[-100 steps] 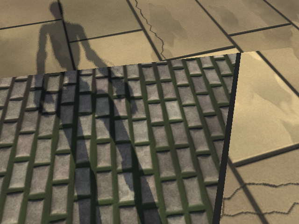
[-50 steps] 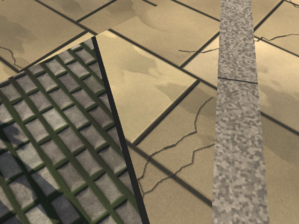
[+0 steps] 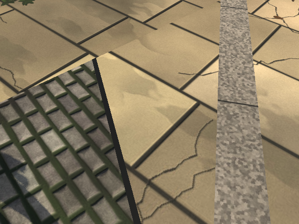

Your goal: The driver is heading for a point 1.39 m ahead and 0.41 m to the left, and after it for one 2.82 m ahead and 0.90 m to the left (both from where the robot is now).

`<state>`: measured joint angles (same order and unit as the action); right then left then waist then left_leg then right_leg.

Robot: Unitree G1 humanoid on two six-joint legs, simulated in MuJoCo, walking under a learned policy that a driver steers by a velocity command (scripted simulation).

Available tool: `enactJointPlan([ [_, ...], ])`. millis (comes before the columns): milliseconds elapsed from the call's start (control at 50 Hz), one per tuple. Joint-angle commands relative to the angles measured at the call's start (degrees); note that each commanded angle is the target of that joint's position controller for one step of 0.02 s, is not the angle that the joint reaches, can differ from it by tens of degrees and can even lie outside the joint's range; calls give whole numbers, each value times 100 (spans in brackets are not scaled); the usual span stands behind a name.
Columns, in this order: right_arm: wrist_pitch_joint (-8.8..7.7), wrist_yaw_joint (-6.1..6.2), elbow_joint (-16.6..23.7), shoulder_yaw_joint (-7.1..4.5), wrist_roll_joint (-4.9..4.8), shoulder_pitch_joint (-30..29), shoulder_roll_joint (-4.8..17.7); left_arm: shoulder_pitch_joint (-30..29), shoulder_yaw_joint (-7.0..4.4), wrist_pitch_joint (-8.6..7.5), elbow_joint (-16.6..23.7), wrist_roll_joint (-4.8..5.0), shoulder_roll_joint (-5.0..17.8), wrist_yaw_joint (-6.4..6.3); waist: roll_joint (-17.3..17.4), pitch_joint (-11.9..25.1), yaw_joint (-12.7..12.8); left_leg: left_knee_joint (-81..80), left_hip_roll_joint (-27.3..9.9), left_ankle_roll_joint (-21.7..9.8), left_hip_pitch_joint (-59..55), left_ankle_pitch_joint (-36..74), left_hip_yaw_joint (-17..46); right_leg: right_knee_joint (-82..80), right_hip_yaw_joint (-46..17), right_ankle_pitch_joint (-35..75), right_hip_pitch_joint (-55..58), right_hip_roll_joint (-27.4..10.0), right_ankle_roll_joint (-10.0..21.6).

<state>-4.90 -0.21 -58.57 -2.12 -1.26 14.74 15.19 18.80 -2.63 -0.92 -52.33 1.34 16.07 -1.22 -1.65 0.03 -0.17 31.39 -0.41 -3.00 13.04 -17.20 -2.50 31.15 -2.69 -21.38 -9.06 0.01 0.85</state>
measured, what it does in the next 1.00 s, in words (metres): walks ahead: right foot, then left foot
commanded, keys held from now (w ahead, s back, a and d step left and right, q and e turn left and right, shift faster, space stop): w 0.48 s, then w+q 0.52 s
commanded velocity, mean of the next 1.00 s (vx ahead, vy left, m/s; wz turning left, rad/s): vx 0.46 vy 0.00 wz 0.18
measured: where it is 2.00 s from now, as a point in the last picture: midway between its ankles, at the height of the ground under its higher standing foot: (102, 135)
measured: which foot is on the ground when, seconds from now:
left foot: down 0.00-0.46, up 0.48-0.98, down 1.00-1.00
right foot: up 0.00-0.44, down 0.46-1.00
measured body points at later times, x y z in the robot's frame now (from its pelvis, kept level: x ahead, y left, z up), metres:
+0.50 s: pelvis +0.24 -0.01 -0.02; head +0.28 -0.01 +0.43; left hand +0.48 +0.21 -0.10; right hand +0.14 -0.27 -0.15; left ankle +0.00 +0.10 -0.70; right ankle +0.36 -0.10 -0.73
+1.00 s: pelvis +0.52 +0.04 -0.01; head +0.56 +0.06 +0.43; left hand +0.46 +0.31 -0.16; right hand +0.77 -0.15 -0.10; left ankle +0.64 +0.15 -0.73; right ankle +0.36 -0.11 -0.73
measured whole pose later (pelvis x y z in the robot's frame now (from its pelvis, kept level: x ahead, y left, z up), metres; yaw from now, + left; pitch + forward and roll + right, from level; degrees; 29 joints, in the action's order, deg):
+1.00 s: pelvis +0.52 +0.04 -0.01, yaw +14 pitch +2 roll -3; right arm -3.0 -3.4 -42.2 -2.6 -1.5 4.1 14.1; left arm 18.1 -3.6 -2.8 -55.2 0.6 15.9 -1.1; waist 1.0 -2.6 2.8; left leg 33.8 -1.8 -6.2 30.7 -5.4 -3.5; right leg 21.7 15.0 -26.5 6.2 -1.2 -1.7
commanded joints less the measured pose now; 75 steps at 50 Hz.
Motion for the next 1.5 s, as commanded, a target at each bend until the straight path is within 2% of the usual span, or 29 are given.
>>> enactJointPlan([
  [20,-117,-97,-326,-300,114,1824,1410,-1106,-32,-252,913,20,291,-12,1970,-182,-759,-2306,-2181,-1169,-2145,-1332,4163,2415,59,-1237,-3269,448,23],
  [60,-218,-87,-22,-124,79,930,781,-777,-94,-400,717,177,566,60,924,-814,-317,-2322,-1980,-1065,-1776,-1529,3411,3318,-385,-311,-3813,-231,224],
  [140,-137,-86,31,9,129,987,441,-1053,-155,-464,661,-25,465,192,812,-534,-294,-2298,-1255,-564,-1890,1380,1610,2748,86,1084,-3543,-577,163],
  [260,-4,104,59,8,148,1261,692,-2235,11,-419,1102,2,28,275,655,-731,-504,-2589,-952,-594,-1246,2393,726,825,552,2174,-2947,-335,-139],
  [380,45,142,-27,-86,47,1488,793,-2809,5,-496,1372,47,224,423,705,-870,-351,-2352,-1374,-608,-1881,3133,597,-169,489,2242,-2584,-166,209],
  [420,98,152,52,-158,85,1323,943,-2299,-117,-502,1263,29,496,413,885,-335,46,-1588,-1438,-496,-2186,5082,526,-131,617,1903,-1772,99,423],
  [460,191,148,175,-147,155,1136,910,-497,-354,-448,728,40,914,303,898,798,927,532,-1110,-249,-1392,5717,318,-129,540,1984,702,101,792],
  [480,139,95,326,-1,222,1553,416,419,-471,-413,528,-109,1375,249,-72,1730,890,2611,-498,-2,705,3430,168,3,-1411,1379,3066,-1302,1457],
  [500,10,40,213,167,139,2007,-146,575,-394,-408,411,-109,1206,294,-1081,2483,660,4100,413,110,1962,-1509,809,-1008,-3860,72,3801,-2331,2022],
  [520,-113,9,365,-31,-94,1274,567,189,-264,-433,416,-66,733,281,-635,1500,751,4648,105,-23,2492,-1446,1198,-1458,-3568,-336,2943,-2094,1665],
  [540,-172,24,562,-109,-226,767,776,-401,-211,-467,487,-51,595,267,-411,571,545,4532,-189,-95,2617,-862,995,-1695,-2616,100,1865,-1973,1436],
  [560,-178,79,594,-126,-193,555,718,-779,-173,-518,505,-80,456,282,-8,180,343,4241,-455,-85,2367,-375,902,-1907,-1936,758,1007,-1767,1298],
  [620,70,122,496,-156,-103,924,281,-1093,-122,-633,365,-186,171,340,-244,-46,-127,3745,-790,-13,1555,118,920,-2389,-676,1404,-145,-1323,1085],
  [700,226,156,866,-204,-31,340,316,-902,-184,-702,123,-217,442,241,-169,-461,-138,3076,-878,158,2280,826,1001,-2720,65,1816,-384,-1313,1141],
  [800,100,-41,1273,-128,25,-658,189,-609,-210,-639,60,-189,697,83,58,-516,188,1252,-717,198,2345,2253,502,-2703,898,2439,80,-1163,944],
  [900,103,-257,1844,-70,3,-1469,170,0,-264,-389,-129,-64,872,36,113,-635,449,489,-563,-8,2867,1711,136,-2131,1142,3198,1447,-1569,843],
  [960,146,-347,1995,-216,-21,-1085,481,-200,-332,-229,-5,-61,1093,-10,-220,-148,50,448,-65,-316,1971,849,-321,-985,1391,5693,1758,-1631,630],
  [1000,185,-273,1663,-548,-53,522,1050,-360,-307,-146,121,-65,1076,-62,-130,720,-824,29,373,-707,-321,1020,-303,1279,1593,5892,919,-1313,322],
  [1020,254,-124,1543,-747,-42,1182,1658,-126,-178,-223,324,-182,695,-48,865,1312,-853,-118,-771,-1235,-2185,770,1649,3273,1653,3338,-922,-843,28],
  [1040,191,-142,1756,-713,-9,875,1838,96,12,-460,547,-179,160,64,1663,2018,-346,-1144,-1948,-2286,-3532,116,4955,4963,518,-1139,-2861,400,-191],
  [1060,140,-172,1789,-559,56,923,1323,-552,-118,-686,672,14,734,167,991,1929,-695,-1475,-1863,-2002,-3533,38,4731,5152,-376,-964,-3499,54,-12],
  [1080,90,-163,1803,-491,76,696,1060,-878,-122,-793,801,145,781,204,741,1174,-603,-1458,-1653,-1745,-2844,412,3766,4844,-298,-499,-3677,-200,137],
  [1100,56,-167,1865,-455,61,292,931,-905,-114,-823,765,63,693,164,137,648,-290,-1494,-1365,-1537,-1911,1070,3058,4228,-255,-93,-3420,-460,143],
  [1120,39,-152,1962,-390,81,-28,726,-865,-178,-771,697,-58,777,125,121,433,-98,-1570,-1159,-1399,-1287,1670,2570,3727,-241,133,-3032,-639,102],
  [1240,35,42,2023,-450,44,131,1005,-1303,-151,-483,977,-233,495,92,318,48,10,-1931,-706,-1343,-146,2548,1772,1965,-47,1350,-2683,-532,-450],
  [1400,162,132,1844,-462,-20,677,980,-2342,-137,-625,1424,-97,576,233,729,-47,-365,-1360,-671,-849,-430,1309,2208,-278,-190,2533,-2013,-56,-309],
  [1460,231,172,1887,-469,2,560,961,-1927,-237,-721,1352,-85,786,261,971,42,-96,-817,-796,-741,-739,1647,2620,-468,-161,1812,-1508,-16,-68],
  [1480,246,165,1941,-424,6,461,840,-1396,-316,-754,1213,-109,899,235,966,298,186,-333,-554,-603,-653,1955,2527,-713,-65,1880,-752,-13,83],
  [1500,233,135,2051,-308,62,396,557,-631,-398,-776,1123,-204,1136,196,663,1012,546,918,-232,-404,-136,1691,2200,-545,-594,1777,630,-663,408],
])
Next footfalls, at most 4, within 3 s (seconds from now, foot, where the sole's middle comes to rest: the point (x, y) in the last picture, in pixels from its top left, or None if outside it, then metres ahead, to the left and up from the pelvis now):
0.46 right None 0.40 -0.11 -0.77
1.00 left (114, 192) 0.68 0.16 -0.77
1.50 right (132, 135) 1.02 0.09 -0.77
2.00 left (65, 127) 1.07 0.47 -0.77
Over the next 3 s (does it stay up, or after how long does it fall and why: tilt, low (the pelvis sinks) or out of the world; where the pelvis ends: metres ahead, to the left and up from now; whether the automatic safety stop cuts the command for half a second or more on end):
stays up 1.32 0.49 0.00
